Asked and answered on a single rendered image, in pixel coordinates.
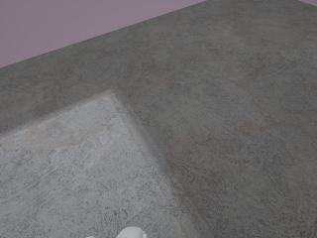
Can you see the robot left thigh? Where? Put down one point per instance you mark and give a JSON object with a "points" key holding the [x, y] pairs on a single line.
{"points": [[132, 232]]}

